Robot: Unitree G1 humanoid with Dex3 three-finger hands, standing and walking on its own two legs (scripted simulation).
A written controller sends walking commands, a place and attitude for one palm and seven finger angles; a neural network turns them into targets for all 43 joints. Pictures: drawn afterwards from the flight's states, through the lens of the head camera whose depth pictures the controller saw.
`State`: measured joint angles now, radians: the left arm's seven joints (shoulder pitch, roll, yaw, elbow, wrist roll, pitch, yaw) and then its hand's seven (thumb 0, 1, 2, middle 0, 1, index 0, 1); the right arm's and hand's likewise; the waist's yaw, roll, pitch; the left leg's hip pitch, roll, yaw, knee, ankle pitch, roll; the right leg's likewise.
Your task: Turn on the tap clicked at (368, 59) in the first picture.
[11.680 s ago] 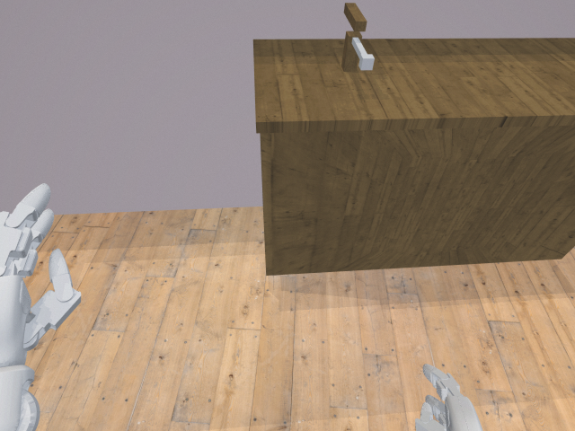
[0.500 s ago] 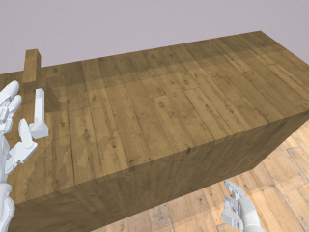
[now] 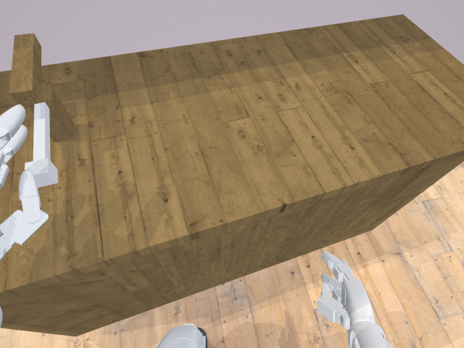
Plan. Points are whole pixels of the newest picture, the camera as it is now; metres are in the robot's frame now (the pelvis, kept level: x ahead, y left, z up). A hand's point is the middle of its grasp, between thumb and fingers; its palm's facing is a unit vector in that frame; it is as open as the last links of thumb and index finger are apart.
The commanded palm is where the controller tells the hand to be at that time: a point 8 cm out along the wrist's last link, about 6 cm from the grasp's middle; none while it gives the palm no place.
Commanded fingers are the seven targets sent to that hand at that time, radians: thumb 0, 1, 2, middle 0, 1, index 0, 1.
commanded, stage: come to a stop and stand still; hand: left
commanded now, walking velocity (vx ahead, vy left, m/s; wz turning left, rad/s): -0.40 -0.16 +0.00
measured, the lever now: (41, 173) +0.30 +0.30 +0.12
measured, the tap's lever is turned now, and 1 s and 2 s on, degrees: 0 0 0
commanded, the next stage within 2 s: look again from close up in 1.24 s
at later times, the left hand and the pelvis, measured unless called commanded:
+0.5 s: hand (11, 278) +0.16 +0.25 +0.16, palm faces +0.39 -0.84 -0.38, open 7.4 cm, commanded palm +0.10 +0.28 +0.18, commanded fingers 0.00 0.90 0.90 -0.20 -0.30 -0.20 -0.30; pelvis -0.05 +0.00 +0.00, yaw +1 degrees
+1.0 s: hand (39, 234) +0.21 +0.25 +0.15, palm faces +0.32 -0.86 -0.40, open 7.4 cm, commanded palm +0.15 +0.29 +0.18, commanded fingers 0.00 0.90 0.90 -0.20 -0.30 -0.20 -0.30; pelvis -0.01 +0.01 +0.00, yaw +0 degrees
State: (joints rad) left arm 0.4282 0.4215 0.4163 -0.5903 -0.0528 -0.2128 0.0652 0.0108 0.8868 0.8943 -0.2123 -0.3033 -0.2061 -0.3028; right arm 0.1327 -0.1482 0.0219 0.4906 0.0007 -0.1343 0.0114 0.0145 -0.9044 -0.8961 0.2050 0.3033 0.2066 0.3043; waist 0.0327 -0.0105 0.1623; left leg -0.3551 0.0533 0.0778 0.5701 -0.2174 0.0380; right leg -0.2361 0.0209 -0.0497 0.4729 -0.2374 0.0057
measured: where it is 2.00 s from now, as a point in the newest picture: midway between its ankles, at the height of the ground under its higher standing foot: outside the picture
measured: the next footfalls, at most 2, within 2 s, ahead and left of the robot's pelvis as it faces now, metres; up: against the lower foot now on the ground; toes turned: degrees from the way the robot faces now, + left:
none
